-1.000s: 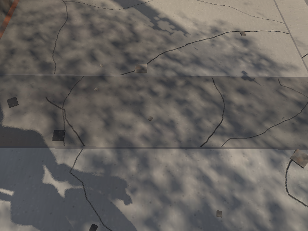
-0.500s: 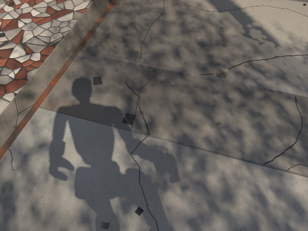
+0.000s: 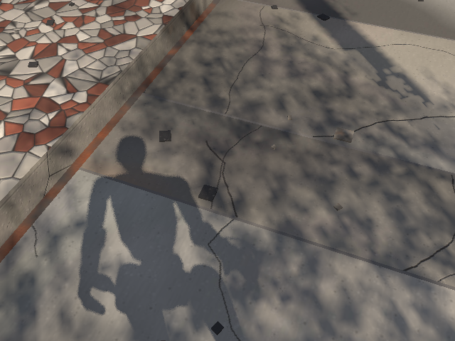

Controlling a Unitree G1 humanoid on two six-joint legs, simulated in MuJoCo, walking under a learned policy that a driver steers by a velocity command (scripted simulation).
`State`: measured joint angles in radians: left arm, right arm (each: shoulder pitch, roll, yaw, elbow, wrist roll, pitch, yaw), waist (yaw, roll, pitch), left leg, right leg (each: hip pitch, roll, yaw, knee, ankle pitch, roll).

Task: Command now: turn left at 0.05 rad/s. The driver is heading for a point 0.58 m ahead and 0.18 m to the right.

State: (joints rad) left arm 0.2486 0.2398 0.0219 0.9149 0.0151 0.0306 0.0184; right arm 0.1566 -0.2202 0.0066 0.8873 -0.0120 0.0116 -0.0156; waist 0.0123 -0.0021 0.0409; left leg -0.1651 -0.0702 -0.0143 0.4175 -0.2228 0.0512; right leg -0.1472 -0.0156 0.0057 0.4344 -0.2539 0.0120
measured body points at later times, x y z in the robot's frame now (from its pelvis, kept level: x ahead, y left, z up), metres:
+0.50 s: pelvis +0.00 -0.02 +0.00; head +0.00 -0.02 +0.45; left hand +0.02 +0.22 -0.15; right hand +0.01 -0.26 -0.15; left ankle +0.00 +0.09 -0.74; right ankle -0.02 -0.12 -0.74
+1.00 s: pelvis +0.12 +0.02 +0.00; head +0.13 +0.03 +0.45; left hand +0.18 +0.26 -0.15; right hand +0.03 -0.21 -0.14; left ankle +0.03 +0.09 -0.74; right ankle +0.13 -0.11 -0.67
